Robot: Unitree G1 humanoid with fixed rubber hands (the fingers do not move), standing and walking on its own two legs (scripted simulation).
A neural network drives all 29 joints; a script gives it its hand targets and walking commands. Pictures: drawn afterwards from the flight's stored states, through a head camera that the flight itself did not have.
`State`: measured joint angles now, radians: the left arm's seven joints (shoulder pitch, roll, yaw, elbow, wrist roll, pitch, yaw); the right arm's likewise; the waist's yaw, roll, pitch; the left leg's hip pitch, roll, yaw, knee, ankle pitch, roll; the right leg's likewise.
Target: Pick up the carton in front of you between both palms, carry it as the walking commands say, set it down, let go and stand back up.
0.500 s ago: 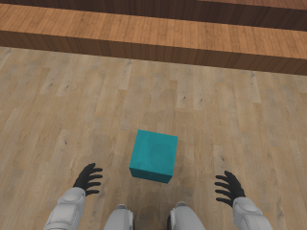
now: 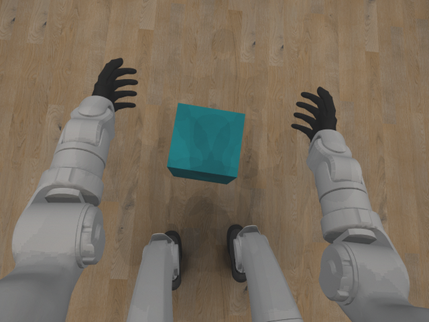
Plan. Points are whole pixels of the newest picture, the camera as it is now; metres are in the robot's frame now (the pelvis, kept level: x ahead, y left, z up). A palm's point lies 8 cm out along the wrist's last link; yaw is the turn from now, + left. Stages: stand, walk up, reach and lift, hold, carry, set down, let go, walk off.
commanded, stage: reach and lift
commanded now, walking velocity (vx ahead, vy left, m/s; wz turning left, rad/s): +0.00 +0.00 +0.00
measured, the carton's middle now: (205, 148) +0.51 -0.04 -0.52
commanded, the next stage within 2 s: none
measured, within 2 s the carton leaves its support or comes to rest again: leaves its support in 1.86 s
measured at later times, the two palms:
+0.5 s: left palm (130, 104) +0.55 +0.15 -0.22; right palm (293, 127) +0.48 -0.23 -0.21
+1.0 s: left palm (149, 133) +0.55 +0.14 -0.43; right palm (265, 149) +0.47 -0.22 -0.43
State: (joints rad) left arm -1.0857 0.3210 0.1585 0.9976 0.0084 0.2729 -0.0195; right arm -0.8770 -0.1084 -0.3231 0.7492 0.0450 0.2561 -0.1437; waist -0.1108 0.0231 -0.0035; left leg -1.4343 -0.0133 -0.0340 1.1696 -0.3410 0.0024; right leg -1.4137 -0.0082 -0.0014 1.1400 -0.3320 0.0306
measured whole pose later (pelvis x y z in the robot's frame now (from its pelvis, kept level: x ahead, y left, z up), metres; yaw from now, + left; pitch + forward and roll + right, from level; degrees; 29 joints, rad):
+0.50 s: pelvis +0.03 +0.00 -0.07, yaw -3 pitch +54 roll -4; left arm -1.19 0.29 0.25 1.04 0.11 0.10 -0.01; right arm -0.99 -0.09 -0.46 0.82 -0.04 0.06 -0.07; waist -0.09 0.03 -0.15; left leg -1.90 -0.03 -0.06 1.40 -0.44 -0.01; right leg -1.88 0.02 0.02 1.36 -0.42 0.05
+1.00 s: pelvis -0.03 +0.00 -0.26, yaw -3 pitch +41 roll -4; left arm -1.55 0.47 -0.02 1.23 -0.18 0.09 0.06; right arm -1.36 -0.24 -0.24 1.05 0.20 0.07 -0.16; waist -0.09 -0.01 0.29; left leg -2.30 -0.05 -0.06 2.11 -0.53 -0.02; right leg -2.28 0.05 0.02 2.06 -0.50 0.07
